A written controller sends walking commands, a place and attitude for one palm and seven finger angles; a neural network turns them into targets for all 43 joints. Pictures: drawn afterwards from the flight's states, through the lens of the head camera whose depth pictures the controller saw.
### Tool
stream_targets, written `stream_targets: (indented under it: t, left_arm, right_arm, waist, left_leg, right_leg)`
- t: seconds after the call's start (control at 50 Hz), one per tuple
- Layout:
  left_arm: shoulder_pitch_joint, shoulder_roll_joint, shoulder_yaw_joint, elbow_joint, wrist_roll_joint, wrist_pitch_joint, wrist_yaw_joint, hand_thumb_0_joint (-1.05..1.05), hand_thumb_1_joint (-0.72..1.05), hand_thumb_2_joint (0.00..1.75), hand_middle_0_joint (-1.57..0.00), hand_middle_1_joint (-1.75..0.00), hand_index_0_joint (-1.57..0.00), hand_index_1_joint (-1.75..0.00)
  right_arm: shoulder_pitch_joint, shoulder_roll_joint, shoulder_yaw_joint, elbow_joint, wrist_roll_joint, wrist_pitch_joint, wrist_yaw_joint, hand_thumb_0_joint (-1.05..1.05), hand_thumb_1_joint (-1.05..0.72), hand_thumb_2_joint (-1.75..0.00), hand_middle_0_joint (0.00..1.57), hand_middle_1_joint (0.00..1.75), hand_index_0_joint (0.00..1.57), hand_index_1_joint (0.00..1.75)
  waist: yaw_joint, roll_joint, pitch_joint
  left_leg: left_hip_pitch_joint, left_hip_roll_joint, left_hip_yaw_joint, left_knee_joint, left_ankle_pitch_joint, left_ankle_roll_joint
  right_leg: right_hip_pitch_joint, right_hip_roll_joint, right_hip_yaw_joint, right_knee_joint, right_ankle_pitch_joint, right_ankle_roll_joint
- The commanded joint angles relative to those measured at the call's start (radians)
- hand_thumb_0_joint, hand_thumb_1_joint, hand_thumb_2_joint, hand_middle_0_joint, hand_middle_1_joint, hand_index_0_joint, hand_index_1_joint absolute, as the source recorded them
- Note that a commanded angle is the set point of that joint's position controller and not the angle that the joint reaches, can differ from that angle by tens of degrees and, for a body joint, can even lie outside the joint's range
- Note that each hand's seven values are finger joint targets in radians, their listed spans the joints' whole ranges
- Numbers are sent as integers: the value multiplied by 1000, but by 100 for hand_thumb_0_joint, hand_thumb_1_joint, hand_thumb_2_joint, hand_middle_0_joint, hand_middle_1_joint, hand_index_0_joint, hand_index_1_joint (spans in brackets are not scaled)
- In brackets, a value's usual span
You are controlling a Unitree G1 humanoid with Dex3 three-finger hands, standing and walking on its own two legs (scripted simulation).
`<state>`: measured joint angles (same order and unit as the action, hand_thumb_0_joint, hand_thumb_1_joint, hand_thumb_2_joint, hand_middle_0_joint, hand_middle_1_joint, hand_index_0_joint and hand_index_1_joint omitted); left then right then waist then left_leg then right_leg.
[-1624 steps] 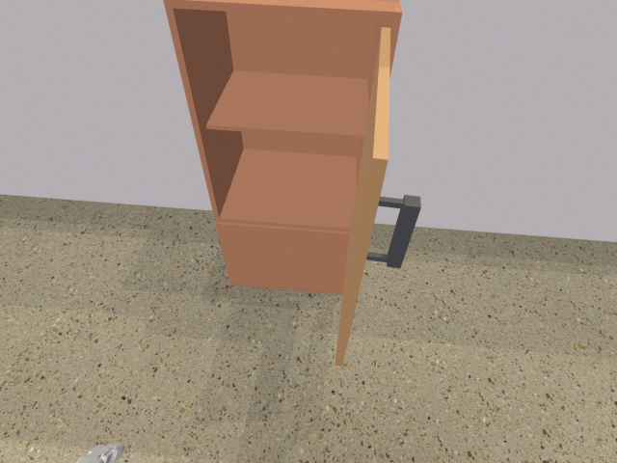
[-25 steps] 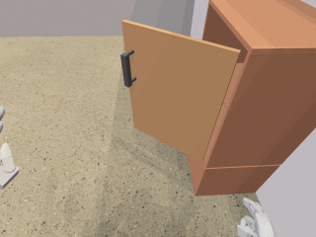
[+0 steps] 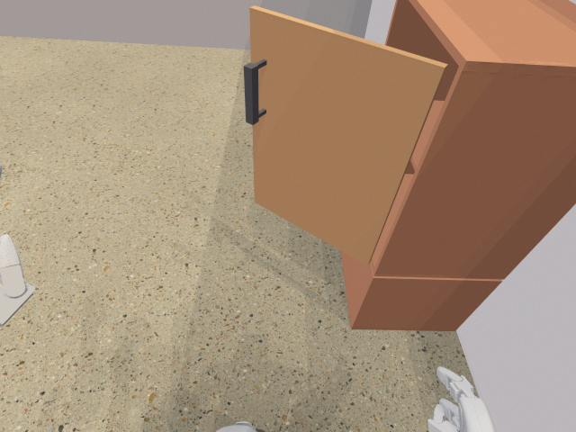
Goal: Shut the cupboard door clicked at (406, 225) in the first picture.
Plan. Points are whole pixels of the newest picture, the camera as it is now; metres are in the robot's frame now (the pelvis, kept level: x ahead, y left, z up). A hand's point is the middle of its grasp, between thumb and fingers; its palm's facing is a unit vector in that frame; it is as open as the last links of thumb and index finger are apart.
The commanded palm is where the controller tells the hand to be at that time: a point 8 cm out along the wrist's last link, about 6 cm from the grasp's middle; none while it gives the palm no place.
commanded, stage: step back with the hand held close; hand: left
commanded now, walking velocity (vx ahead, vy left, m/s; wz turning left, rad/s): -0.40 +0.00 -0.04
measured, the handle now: (257, 92) +0.83 +0.12 +0.06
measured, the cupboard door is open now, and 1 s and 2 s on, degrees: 55 55 55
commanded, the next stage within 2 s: stop stepping back and stand still in 0.26 s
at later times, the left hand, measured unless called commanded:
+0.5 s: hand out of the picture +0.08 +0.31 +0.19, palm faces +0.54 -0.78 -0.32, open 7.4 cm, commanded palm +0.00 +0.33 +0.19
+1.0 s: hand out of the picture +0.04 +0.28 +0.17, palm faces +0.45 -0.82 -0.35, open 7.4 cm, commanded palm -0.03 +0.32 +0.19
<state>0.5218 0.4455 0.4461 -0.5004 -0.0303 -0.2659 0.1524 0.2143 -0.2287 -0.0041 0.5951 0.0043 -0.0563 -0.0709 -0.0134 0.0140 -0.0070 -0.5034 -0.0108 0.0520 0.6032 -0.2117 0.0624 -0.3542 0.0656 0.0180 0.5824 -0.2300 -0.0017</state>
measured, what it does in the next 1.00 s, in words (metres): walks backwards: left foot, then right foot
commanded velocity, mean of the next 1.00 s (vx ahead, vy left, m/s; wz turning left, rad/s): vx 0.00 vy -0.02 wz -0.03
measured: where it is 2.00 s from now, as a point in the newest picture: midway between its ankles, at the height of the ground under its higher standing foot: outside the picture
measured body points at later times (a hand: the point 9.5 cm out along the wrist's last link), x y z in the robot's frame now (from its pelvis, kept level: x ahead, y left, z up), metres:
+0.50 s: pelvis -0.13 +0.03 +0.00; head -0.13 +0.07 +0.45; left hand +0.04 +0.35 +0.21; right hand +0.04 -0.19 -0.07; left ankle -0.04 +0.13 -0.72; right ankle -0.08 -0.11 -0.66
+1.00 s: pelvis -0.18 +0.03 +0.00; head -0.21 +0.04 +0.45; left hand +0.01 +0.32 +0.19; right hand -0.09 -0.26 -0.09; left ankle -0.13 +0.13 -0.72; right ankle -0.27 -0.06 -0.72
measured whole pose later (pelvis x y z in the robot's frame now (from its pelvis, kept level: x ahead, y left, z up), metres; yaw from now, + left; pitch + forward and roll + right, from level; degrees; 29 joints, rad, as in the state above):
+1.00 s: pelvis -0.18 +0.03 +0.00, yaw -3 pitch -2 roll +1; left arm 0.47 0.39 0.39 -0.42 -0.03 -0.17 0.19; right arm 0.32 -0.26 -0.04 0.70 0.01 -0.06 -0.10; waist -0.02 -0.05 -0.06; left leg -0.34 0.02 0.11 0.62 -0.25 0.03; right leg -0.13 0.00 -0.05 0.64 -0.46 -0.03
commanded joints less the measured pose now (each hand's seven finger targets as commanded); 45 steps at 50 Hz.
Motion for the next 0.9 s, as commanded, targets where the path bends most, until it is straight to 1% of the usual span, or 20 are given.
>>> stream_targets:
  t: [0.0, 0.06, 0.14, 0.2, 0.22, 0.26, 0.28, 0.32, 0.34, 0.36, 0.4, 0.46, 0.56, 0.6, 0.64, 0.66, 0.7, 0.72, 0.76, 0.88]
  left_arm:
    - [-46, 185, 146, -131, -2, -52, 29, 0, 90, 90, -20, -30, -20, -30]
    - [-50, 172, 143, -170, -3, -54, 20, 0, 90, 90, -20, -30, -20, -30]
    - [-3, 222, 181, -267, -22, -57, 17, 0, 90, 90, -20, -30, -20, -30]
    - [24, 236, 178, -232, -23, -38, 33, 0, 90, 90, -20, -30, -20, -30]
    - [-24, 209, 126, -231, -12, -22, 42, 0, 90, 90, -20, -30, -20, -30]
    - [-95, 196, 97, -246, 3, -9, 38, 0, 90, 90, -20, -30, -20, -30]
    - [-139, 207, 108, -253, 12, -15, 38, 0, 90, 90, -20, -30, -20, -30]
    - [-226, 195, 73, -242, 2, -14, 38, 0, 90, 90, -20, -30, -20, -30]
    - [-266, 180, 68, -257, -3, -30, 39, 0, 90, 90, -20, -30, -20, -30]
    - [-298, 166, 85, -262, 8, -42, 49, 0, 90, 90, -20, -30, -20, -30]
    - [-223, 166, 102, -169, 2, -50, 55, 0, 90, 90, -20, -30, -20, -30]
    - [-124, 127, 91, -277, -11, -7, 28, 0, 90, 90, -20, -30, -20, -30]
    - [-39, 123, 55, -319, -20, 48, 34, 0, 90, 90, -20, -30, -20, -30]
    - [-4, 170, 83, -271, -14, 66, 39, 0, 90, 90, -20, -30, -20, -30]
    - [6, 206, 110, -243, -22, 77, 39, 0, 90, 90, -20, -30, -20, -30]
    - [-17, 240, 137, -239, -26, 78, 40, 0, 90, 90, -20, -30, -20, -30]
    - [-106, 324, 219, -250, -28, 47, 62, 0, 90, 90, -20, -30, -20, -30]
    - [-88, 253, 170, -176, -28, 41, 63, 0, 90, 90, -20, -30, -20, -30]
    - [-43, 186, 122, -116, -24, 53, 55, 0, 90, 90, -20, -30, -20, -30]
    - [-184, 133, 5, -85, 3, 39, 51, 0, 90, 90, -20, -30, -20, -30]
  right_arm:
    - [-107, -149, -55, -154, 2, -56, -19, 0, -90, -90, 20, 30, 20, 30]
    - [-118, -147, -60, -163, 1, -57, -17, 0, -90, -90, 20, 30, 20, 30]
    - [-121, -125, -66, -178, 11, -70, -4, 0, -90, -90, 20, 30, 20, 30]
    - [-62, -116, -80, -133, 8, -52, 9, 0, -90, -90, 20, 30, 20, 30]
    - [-64, -106, -85, -113, 4, -31, 20, 0, -90, -90, 20, 30, 20, 30]
    - [-62, -90, -70, -104, -7, -2, 22, 0, -90, -90, 20, 30, 20, 30]
    - [-66, -78, -50, -119, -13, -9, 12, 0, -90, -90, 20, 30, 20, 30]
    - [-57, -97, -30, -97, -6, -19, -15, 0, -90, -90, 20, 30, 20, 30]
    - [-75, -135, -35, -89, -9, -38, -27, 0, -90, -90, 20, 30, 20, 30]
    - [-72, -150, -48, -93, -23, -71, -28, 0, -90, -90, 20, 30, 20, 30]
    - [-23, -103, -69, -72, -14, -108, -26, 0, -90, -90, 20, 30, 20, 30]
    - [-67, -106, -65, -118, 4, -107, 19, 0, -90, -90, 20, 30, 20, 30]
    - [-92, -89, -36, -133, -6, -94, 29, 0, -90, -90, 20, 30, 20, 30]
    - [-79, -85, -30, -127, -11, -79, 21, 0, -90, -90, 20, 30, 20, 30]
    - [-67, -65, -23, -118, -13, -50, 16, 0, -90, -90, 20, 30, 20, 30]
    - [-63, -59, -24, -107, -17, -31, 14, 0, -90, -90, 20, 30, 20, 30]
    - [-83, -86, -17, -95, -25, -39, 8, 0, -90, -90, 20, 30, 20, 30]
    - [-33, -63, -20, -76, -6, -49, 8, 0, -90, -90, 20, 30, 20, 30]
    - [-60, -87, -32, -90, 10, -44, -3, 0, -90, -90, 20, 30, 20, 30]
    - [-65, -105, -38, -72, -1, -63, -30, 0, -90, -90, 20, 30, 20, 30]
  waist:
    - [7, 111, -56]
    - [26, 190, -95]
    - [24, 79, -191]
    - [3, -122, -161]
    - [-3, -199, -127]
    - [-22, -260, -62]
    - [-17, -249, 0]
    - [-38, -26, 82]
    - [-32, 264, 96]
    - [-16, 500, 59]
    - [1, 283, -43]
    - [6, 163, -109]
    - [4, 286, -106]
    - [3, 246, -94]
    - [1, 68, -90]
    - [1, -103, -73]
    - [11, -102, -26]
    - [2, -176, -124]
    - [5, -119, -20]
    - [-3, -79, 101]
  left_leg:
    - [-167, 174, -244, -307, -487, 16]
    - [-295, 246, -291, -417, -540, 37]
    - [-77, 165, -156, -241, -380, -5]
    - [211, 25, -40, 228, -276, -100]
    - [287, 26, -89, 446, -264, -108]
    - [300, 40, -115, 600, -251, -96]
    - [297, 56, -116, 433, -270, -83]
    - [256, 68, -118, -112, -188, -79]
    - [77, 183, -200, -323, -197, -41]
    - [-76, 389, -414, -415, -174, 46]
    - [23, 387, -311, -361, -220, 80]
    - [68, 336, -300, -364, -399, 62]
    - [77, 238, -189, -494, -531, -65]
    - [71, 166, -89, -416, -492, -108]
    - [58, 97, -4, -119, -324, -101]
    - [39, 62, 7, 147, -209, -95]
    - [-140, 52, -18, 359, -156, -89]
    - [-186, 57, -32, 366, -152, -92]
    - [-144, 79, -33, 305, -96, -85]
    - [248, 44, 64, -5, -82, -45]
  right_leg:
    - [149, -40, 94, -17, -175, -21]
    - [312, 15, 13, 165, -97, -16]
    - [182, -53, 111, 26, -121, -61]
    - [-261, -325, 455, -339, -449, -182]
    - [-401, -438, 517, -431, -531, -217]
    - [-490, -404, 373, -423, -430, -179]
    - [-477, -328, 285, -365, -292, -129]
    - [-357, -194, 146, -132, -176, -39]
    - [-213, -91, 97, 152, -144, -21]
    - [-124, -4, 25, 436, -275, 17]
    - [-107, -11, 49, 562, -240, 22]
    - [-47, -25, 0, 470, -212, 34]
    - [183, 54, -167, 92, -277, 5]
    - [282, 50, -178, -119, -264, -29]
    - [262, -111, 8, -287, -249, -116]
    - [160, -282, 250, -390, -301, -189]
    - [201, -442, 337, -415, 100, -265]
    - [353, -408, 258, -323, 111, -251]
    - [252, -343, 209, -283, 159, -212]
    - [-66, -250, 95, -287, -318, -131]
